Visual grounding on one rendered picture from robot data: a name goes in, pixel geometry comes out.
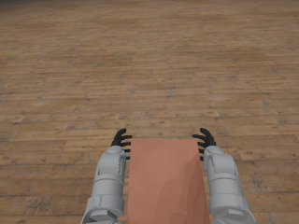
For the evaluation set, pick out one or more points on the carton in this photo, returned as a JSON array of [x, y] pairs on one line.
[[166, 184]]

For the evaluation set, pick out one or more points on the robot left forearm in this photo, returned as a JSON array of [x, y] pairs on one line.
[[106, 202]]

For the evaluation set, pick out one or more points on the robot right forearm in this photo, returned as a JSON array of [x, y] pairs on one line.
[[226, 195]]

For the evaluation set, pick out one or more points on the robot left hand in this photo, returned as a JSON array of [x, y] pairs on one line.
[[118, 138]]

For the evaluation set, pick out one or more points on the robot right hand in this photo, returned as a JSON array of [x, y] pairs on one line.
[[208, 138]]

